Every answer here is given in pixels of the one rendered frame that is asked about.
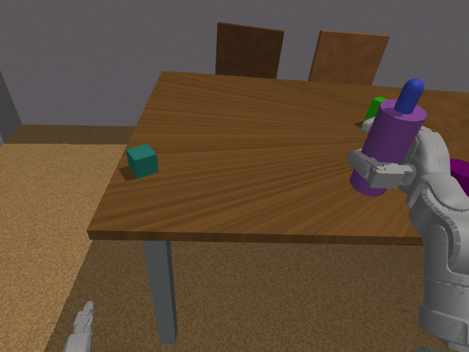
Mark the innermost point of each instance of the right robot arm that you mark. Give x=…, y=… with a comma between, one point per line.
x=439, y=210

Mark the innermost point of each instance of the left robot hand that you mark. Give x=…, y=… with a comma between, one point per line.
x=80, y=340

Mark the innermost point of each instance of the table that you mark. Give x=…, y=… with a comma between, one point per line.
x=257, y=160

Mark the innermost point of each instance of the right robot hand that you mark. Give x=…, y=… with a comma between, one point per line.
x=427, y=154

